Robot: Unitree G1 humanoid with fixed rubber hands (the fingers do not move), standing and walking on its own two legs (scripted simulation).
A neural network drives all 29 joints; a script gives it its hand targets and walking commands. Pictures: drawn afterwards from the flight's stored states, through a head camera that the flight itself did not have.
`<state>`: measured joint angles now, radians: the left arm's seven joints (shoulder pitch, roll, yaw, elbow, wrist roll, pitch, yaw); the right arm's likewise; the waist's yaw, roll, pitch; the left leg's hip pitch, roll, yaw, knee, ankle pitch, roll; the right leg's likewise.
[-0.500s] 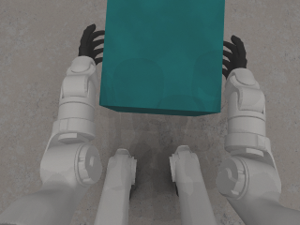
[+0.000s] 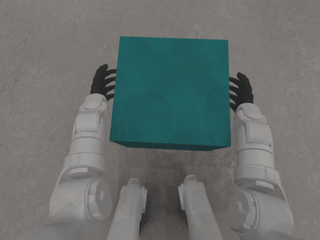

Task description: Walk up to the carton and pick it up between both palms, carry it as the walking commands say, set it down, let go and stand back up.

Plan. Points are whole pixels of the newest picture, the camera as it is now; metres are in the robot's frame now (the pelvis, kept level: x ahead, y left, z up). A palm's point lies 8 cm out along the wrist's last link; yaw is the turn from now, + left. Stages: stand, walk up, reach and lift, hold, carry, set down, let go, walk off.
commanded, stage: reach and lift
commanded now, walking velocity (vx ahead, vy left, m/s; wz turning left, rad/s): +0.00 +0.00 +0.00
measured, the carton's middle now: (169, 101) +0.48 -0.04 -0.13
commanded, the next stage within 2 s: none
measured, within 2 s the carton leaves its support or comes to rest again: neither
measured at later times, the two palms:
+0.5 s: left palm (90, 91) +0.45 +0.14 +0.02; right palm (261, 102) +0.41 -0.21 +0.03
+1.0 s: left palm (72, 83) +0.43 +0.14 +0.10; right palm (283, 96) +0.40 -0.20 +0.10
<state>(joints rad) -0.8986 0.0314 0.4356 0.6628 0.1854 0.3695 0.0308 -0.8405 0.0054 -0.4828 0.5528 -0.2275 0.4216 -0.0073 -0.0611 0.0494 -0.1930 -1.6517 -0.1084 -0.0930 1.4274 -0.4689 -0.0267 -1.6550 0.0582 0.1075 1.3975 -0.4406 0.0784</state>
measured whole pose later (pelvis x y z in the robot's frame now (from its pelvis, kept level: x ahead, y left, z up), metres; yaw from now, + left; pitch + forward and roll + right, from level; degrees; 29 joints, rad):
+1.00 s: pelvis +0.05 +0.00 +0.13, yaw +0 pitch +26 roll +0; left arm -0.54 -0.10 0.44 0.48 0.28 0.40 -0.02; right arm -0.50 0.13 -0.47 0.41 -0.30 0.43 0.04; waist -0.07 0.03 -0.15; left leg -0.94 -0.08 -0.13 0.82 -0.32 -0.01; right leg -0.95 0.03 0.11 0.79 -0.29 0.05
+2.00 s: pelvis +0.08 -0.01 +0.19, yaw +0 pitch -1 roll +0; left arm -0.29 -0.14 0.35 0.32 0.30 0.60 -0.04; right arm -0.27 0.15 -0.33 0.24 -0.34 0.67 0.05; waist -0.08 0.01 -0.05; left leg -0.13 -0.04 -0.13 0.32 -0.18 0.00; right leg -0.13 0.01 0.11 0.30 -0.15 0.03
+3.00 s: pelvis +0.08 -0.01 +0.19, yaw +0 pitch -4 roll +0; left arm -0.21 -0.14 0.31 0.16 0.29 0.72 -0.04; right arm -0.22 0.14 -0.25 0.16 -0.31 0.74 0.04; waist -0.01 0.01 -0.01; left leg -0.01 -0.03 -0.12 0.26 -0.17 0.00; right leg -0.03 0.01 0.11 0.26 -0.15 0.02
